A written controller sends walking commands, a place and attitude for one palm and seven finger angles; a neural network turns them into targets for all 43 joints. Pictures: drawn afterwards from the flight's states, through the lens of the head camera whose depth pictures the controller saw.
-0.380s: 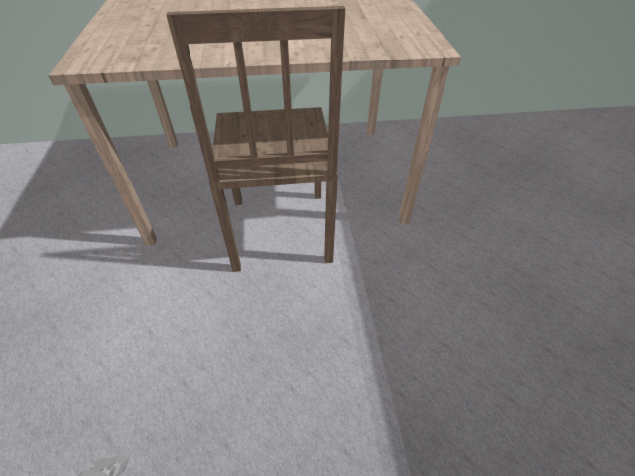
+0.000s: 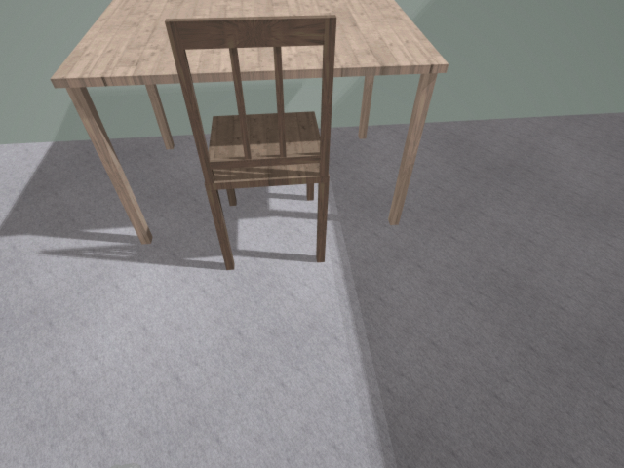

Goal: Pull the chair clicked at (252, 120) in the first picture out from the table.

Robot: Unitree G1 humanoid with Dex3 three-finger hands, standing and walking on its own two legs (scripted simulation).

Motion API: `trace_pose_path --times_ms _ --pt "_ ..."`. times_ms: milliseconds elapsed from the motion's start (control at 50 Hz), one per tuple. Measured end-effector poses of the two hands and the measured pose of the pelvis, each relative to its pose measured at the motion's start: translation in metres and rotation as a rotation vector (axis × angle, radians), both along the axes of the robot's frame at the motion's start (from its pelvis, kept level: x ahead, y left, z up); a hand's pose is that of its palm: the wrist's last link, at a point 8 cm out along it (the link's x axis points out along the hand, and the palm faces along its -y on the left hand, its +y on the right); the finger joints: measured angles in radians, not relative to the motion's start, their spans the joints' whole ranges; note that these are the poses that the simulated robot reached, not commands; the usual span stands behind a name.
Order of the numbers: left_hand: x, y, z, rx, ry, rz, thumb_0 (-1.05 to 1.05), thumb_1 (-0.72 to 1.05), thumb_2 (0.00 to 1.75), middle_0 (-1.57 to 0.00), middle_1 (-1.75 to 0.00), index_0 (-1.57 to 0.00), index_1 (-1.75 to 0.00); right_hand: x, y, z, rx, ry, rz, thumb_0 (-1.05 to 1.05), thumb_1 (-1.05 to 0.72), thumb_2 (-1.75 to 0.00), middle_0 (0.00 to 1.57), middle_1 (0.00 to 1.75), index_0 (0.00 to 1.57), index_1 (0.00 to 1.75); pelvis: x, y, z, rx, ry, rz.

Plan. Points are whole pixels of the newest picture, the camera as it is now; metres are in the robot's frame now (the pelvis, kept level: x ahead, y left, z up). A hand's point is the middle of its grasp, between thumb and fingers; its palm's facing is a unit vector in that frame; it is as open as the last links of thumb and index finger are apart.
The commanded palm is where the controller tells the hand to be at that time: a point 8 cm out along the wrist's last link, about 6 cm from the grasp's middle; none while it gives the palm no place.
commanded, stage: stand and wait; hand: left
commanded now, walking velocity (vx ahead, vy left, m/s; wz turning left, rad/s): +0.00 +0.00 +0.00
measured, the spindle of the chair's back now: (241, 108) +1.01 +0.26 -0.06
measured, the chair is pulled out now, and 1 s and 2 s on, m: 0.00 0.00 0.00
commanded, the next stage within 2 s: look at it before walking up in 0.46 s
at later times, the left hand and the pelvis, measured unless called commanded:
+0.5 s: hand out of the picture +0.06 +0.24 -0.15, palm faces -0.04 -0.94 -0.34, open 7.4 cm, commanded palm none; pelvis -0.01 +0.00 +0.00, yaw +0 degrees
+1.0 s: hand out of the picture +0.06 +0.25 -0.15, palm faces -0.04 -0.94 -0.34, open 7.4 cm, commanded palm none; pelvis -0.01 +0.00 +0.00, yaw +0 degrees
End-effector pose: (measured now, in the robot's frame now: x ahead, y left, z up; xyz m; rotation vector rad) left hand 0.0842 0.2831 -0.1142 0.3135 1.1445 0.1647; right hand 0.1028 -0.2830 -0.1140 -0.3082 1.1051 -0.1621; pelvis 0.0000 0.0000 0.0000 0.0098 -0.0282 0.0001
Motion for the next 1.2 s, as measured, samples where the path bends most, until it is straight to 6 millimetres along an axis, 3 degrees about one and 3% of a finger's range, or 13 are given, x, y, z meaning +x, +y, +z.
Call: trace_pose_path --times_ms 180,340,640,1200 --pt "-0.025 0.003 -0.003 0.012 0.069 0.020 0.00 0.90 0.90 -0.21 -0.30 -0.20 -0.30 -0.037 -0.010 -0.006 -0.011 0.098 -0.036 0.01 -0.91 -0.89 0.20 0.30 0.20 0.30 -0.005 -0.003 0.002 -0.002 -0.001 -0.001" --pt "-0.030 0.006 -0.001 0.019 0.073 0.023 0.00 0.90 0.90 -0.21 -0.30 -0.20 -0.30 -0.054 -0.013 -0.007 -0.010 0.130 -0.051 0.01 -0.91 -0.89 0.20 0.30 0.20 0.30 -0.009 -0.004 0.003 -0.002 -0.008 -0.001" --pt "-0.023 0.004 0.001 0.010 0.040 0.008 0.00 0.90 0.90 -0.21 -0.30 -0.20 -0.30 -0.051 -0.008 -0.005 -0.001 0.097 -0.044 0.01 -0.91 -0.89 0.20 0.30 0.20 0.30 -0.015 -0.002 0.004 -0.002 -0.008 -0.003" --pt "-0.034 0.008 0.001 0.015 0.067 0.025 0.00 0.90 0.90 -0.21 -0.30 -0.20 -0.30 -0.047 -0.007 -0.003 -0.006 0.099 -0.038 0.01 -0.91 -0.89 0.20 0.30 0.20 0.30 -0.013 0.000 0.005 -0.003 -0.009 -0.002"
